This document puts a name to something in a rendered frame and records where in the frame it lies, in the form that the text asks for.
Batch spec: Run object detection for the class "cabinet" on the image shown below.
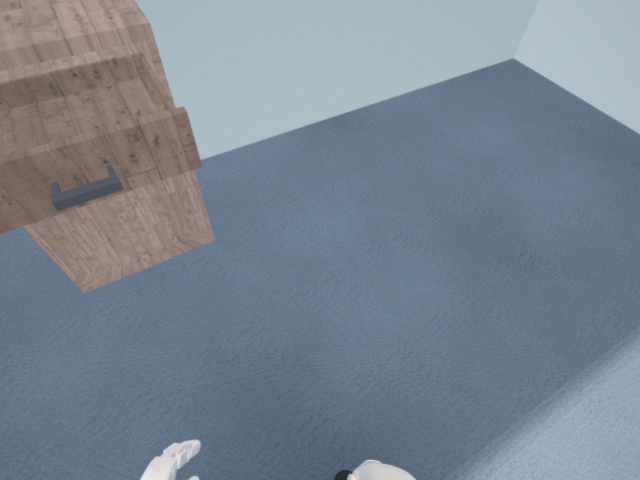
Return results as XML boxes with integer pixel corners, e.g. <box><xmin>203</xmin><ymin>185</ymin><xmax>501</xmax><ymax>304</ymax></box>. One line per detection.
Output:
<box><xmin>0</xmin><ymin>0</ymin><xmax>215</xmax><ymax>293</ymax></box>

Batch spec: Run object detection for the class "drawer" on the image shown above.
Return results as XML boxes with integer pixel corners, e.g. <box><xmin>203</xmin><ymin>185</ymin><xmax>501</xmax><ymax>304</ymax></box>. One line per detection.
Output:
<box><xmin>0</xmin><ymin>52</ymin><xmax>202</xmax><ymax>234</ymax></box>

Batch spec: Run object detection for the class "right robot shin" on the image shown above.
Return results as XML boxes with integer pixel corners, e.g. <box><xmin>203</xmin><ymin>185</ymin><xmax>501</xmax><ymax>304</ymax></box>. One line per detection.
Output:
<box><xmin>355</xmin><ymin>460</ymin><xmax>381</xmax><ymax>470</ymax></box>

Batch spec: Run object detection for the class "left robot hand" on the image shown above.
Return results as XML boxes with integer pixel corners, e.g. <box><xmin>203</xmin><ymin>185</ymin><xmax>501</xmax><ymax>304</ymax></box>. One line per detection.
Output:
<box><xmin>140</xmin><ymin>440</ymin><xmax>201</xmax><ymax>480</ymax></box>

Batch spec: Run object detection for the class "handle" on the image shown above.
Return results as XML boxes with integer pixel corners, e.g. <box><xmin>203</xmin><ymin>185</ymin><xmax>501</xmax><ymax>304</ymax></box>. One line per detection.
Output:
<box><xmin>50</xmin><ymin>165</ymin><xmax>124</xmax><ymax>211</ymax></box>

